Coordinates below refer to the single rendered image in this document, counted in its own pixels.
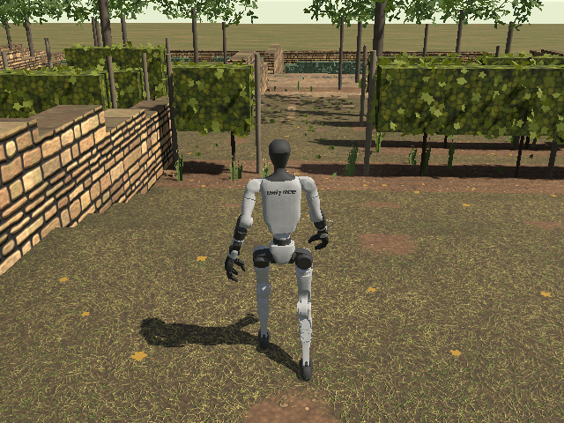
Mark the right robot forearm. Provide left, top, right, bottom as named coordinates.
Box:
left=314, top=209, right=328, bottom=238

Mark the left robot shin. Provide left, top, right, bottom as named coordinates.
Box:
left=256, top=284, right=270, bottom=338

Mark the left robot forearm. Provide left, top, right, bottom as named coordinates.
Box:
left=227, top=215, right=248, bottom=259

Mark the robot left upper arm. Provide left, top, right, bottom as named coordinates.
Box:
left=239, top=178, right=263, bottom=228

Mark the left robot hand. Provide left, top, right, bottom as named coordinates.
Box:
left=225, top=256, right=245, bottom=282

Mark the robot right upper arm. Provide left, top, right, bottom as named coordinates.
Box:
left=299, top=176, right=323, bottom=223

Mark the robot head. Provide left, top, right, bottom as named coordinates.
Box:
left=265, top=139, right=295, bottom=182

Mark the right robot hand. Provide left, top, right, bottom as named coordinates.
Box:
left=308, top=233, right=329, bottom=250

